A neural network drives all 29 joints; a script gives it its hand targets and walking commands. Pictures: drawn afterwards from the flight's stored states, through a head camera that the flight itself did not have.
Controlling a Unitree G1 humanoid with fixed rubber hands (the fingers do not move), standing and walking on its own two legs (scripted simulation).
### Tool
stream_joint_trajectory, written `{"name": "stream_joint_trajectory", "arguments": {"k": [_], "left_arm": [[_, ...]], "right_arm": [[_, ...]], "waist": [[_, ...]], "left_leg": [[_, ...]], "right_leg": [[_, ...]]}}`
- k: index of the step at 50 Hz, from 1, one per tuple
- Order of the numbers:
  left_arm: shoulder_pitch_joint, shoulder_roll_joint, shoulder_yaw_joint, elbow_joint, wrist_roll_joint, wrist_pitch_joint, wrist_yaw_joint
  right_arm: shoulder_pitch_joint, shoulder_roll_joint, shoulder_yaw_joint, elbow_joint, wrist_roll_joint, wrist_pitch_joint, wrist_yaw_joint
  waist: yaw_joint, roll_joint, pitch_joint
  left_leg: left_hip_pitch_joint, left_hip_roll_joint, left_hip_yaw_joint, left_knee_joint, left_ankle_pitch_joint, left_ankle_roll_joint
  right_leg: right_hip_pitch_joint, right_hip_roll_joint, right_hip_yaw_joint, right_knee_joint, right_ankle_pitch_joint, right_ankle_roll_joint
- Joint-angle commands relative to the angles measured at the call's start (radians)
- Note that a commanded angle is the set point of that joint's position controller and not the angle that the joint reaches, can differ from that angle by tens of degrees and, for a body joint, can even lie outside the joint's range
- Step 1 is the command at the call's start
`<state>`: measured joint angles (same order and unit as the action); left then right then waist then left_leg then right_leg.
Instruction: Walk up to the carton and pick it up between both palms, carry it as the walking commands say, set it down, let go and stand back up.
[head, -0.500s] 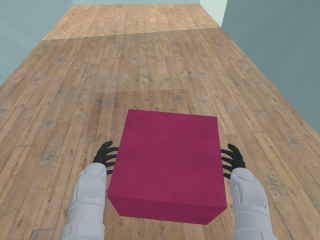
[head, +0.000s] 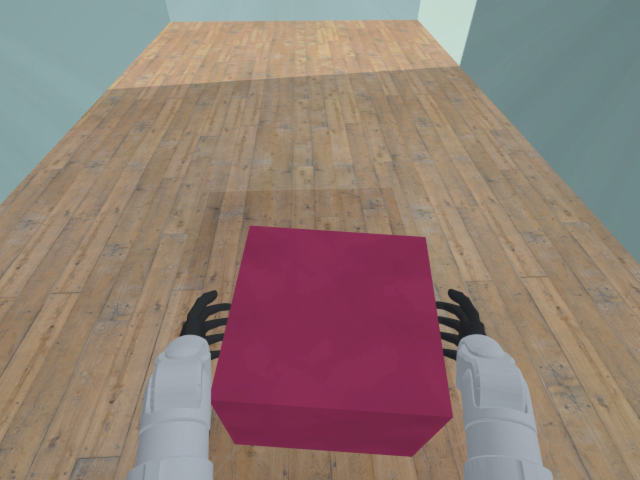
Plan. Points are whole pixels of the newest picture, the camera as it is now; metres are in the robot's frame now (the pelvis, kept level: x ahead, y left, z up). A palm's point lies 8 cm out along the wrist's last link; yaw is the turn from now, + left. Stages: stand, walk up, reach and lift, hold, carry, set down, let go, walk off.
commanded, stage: reach and lift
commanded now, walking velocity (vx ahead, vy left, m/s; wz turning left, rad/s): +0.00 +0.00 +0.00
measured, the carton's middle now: (330, 340) +0.34 +0.00 -0.04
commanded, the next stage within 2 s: hold in 0.98 s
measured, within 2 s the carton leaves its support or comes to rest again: neither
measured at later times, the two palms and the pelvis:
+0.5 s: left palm (198, 349) +0.28 +0.17 +0.04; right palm (473, 344) +0.28 -0.18 +0.04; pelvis +0.00 -0.01 +0.00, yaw +0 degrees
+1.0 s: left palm (198, 357) +0.27 +0.17 +0.04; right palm (477, 349) +0.27 -0.18 +0.04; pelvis +0.00 -0.01 +0.00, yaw -1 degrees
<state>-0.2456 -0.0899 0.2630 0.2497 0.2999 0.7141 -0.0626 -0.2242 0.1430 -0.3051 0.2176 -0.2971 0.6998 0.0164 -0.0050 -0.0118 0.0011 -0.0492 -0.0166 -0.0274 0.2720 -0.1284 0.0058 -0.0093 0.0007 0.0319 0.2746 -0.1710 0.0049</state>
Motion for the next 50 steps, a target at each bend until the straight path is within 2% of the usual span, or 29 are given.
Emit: {"name": "stream_joint_trajectory", "arguments": {"k": [1,14,31,50], "left_arm": [[-0.577,-0.832,-0.557,-0.091,-0.293,-0.064,-0.28],[-0.571,-0.825,-0.543,-0.083,-0.285,-0.056,-0.28],[-0.474,-0.813,-0.596,-0.174,-0.295,-0.048,-0.261],[-0.469,-0.817,-0.605,-0.182,-0.291,-0.041,-0.257]], "right_arm": [[-0.537,0.836,0.587,-0.019,0.269,-0.039,0.284],[-0.546,0.824,0.58,-0.017,0.258,-0.047,0.29],[-0.462,0.826,0.632,-0.08,0.279,-0.042,0.286],[-0.456,0.813,0.63,-0.084,0.274,-0.037,0.291]], "waist": [[0.002,0.016,-0.259],[0.013,0.016,-0.262],[0.012,0.01,-0.265],[0.009,0.009,-0.231]], "left_leg": [[0.141,-0.066,-0.037,-0.007,0.162,-0.017],[0.145,-0.066,-0.026,-0.011,0.166,-0.019],[0.153,-0.069,-0.032,-0.015,0.216,-0.012],[0.131,-0.069,-0.029,-0.019,0.143,-0.009]], "right_leg": [[-0.027,0.08,0.03,-0.035,0.164,-0.008],[-0.019,0.081,0.034,-0.043,0.169,-0.009],[0.003,0.08,0.046,-0.045,0.25,-0.002],[-0.015,0.083,0.045,-0.047,0.173,-0.008]]}}
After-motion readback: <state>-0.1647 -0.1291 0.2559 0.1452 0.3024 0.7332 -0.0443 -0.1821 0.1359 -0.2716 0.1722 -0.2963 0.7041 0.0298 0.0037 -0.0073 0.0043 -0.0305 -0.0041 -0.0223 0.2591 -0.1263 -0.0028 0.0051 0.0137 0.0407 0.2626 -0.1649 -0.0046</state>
